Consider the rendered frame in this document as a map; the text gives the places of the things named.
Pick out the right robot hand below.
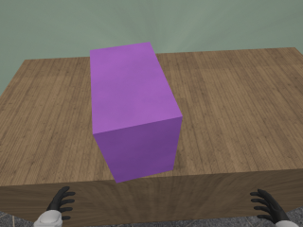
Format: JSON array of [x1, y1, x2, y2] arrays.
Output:
[[250, 189, 290, 225]]

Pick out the pedestal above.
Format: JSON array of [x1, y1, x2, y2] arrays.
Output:
[[0, 47, 303, 227]]

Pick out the left robot forearm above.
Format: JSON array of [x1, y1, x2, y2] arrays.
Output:
[[33, 210, 62, 227]]

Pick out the left robot hand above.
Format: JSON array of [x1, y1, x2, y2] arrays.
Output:
[[46, 186, 76, 220]]

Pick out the carton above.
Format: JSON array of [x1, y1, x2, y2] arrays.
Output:
[[90, 42, 183, 183]]

